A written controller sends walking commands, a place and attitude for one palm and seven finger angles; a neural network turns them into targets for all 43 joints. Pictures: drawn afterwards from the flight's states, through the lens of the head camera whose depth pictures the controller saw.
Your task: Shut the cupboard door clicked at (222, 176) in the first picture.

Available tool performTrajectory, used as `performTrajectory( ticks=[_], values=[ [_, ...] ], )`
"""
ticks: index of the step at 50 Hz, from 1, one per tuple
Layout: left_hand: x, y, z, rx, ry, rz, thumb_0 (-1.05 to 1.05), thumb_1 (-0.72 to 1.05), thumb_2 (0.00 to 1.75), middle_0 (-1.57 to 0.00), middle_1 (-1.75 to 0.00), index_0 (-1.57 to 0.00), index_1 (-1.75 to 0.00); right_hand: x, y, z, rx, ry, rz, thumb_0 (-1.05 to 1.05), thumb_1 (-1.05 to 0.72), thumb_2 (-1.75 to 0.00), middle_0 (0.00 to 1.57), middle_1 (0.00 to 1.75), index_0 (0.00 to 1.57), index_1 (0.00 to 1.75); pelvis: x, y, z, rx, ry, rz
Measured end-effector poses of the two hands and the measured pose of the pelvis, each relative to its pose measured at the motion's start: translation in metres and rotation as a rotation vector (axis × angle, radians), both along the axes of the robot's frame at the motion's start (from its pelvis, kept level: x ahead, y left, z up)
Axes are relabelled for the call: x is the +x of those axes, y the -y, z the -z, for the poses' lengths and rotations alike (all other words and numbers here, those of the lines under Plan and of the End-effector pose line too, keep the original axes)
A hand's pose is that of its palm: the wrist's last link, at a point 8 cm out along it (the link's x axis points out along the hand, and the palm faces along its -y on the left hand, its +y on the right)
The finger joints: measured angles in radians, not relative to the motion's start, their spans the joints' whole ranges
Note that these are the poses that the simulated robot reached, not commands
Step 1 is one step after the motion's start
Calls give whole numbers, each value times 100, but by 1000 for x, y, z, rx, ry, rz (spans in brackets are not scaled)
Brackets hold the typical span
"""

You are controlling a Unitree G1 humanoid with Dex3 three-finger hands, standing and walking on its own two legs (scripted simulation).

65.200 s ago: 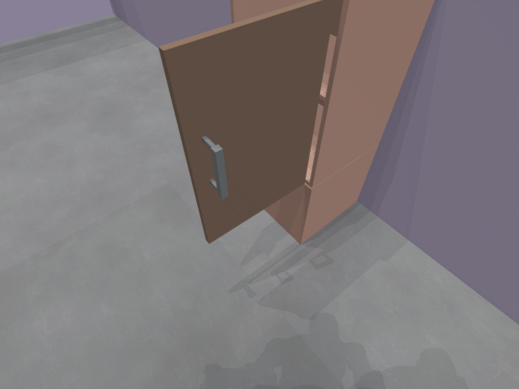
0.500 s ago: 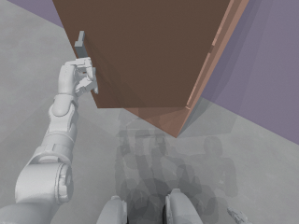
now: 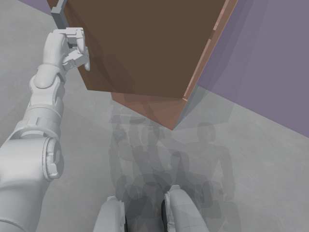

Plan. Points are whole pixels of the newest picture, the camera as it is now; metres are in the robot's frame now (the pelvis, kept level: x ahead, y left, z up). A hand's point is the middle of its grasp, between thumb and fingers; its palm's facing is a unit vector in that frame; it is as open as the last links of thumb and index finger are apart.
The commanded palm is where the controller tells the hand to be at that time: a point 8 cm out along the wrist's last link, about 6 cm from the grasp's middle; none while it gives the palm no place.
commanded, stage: push the door shut along its arc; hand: left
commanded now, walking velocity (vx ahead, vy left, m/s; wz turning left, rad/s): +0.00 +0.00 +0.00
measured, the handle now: (70, 32) +0.61 +0.15 +0.08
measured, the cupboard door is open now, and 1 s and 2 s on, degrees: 24 16 16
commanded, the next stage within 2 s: pull the fist back off the door in 0.66 s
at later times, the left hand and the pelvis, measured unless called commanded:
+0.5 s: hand (104, 36) +0.58 +0.07 +0.09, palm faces -0.32 -0.95 -0.05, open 3.1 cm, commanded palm +0.59 +0.11 +0.08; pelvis +0.00 -0.01 -0.01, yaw -2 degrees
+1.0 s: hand (112, 32) +0.61 +0.05 +0.07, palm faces +0.04 -1.00 -0.04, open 2.9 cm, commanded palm +0.58 +0.09 +0.08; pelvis +0.00 +0.00 -0.02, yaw -2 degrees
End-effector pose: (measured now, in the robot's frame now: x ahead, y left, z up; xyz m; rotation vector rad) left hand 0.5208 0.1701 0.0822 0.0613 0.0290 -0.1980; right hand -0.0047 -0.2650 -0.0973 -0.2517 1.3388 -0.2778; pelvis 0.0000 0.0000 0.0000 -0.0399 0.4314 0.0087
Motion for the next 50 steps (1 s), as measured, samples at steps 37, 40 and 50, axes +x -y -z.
performTrajectory(
  ticks=[37,40,50],
  values=[
    [80,52,-9,-8,-23,165,1,88,91,-130,-150,-130,-150,-52,-8,10,-24,-99,104,1,-91,-90,20,30,20,30,-2,4,26,-15,-113,31],
    [83,52,-8,-36,-37,144,-1,87,91,-130,-150,-130,-150,-58,-11,11,-22,-122,101,1,-91,-90,20,30,20,30,-3,2,28,-21,-121,29],
    [69,68,7,-19,-8,-243,-1,83,89,-130,-150,-130,-150,-53,-34,13,108,-123,57,1,-91,-90,20,30,20,30,1,2,21,-13,-124,32]
  ],
)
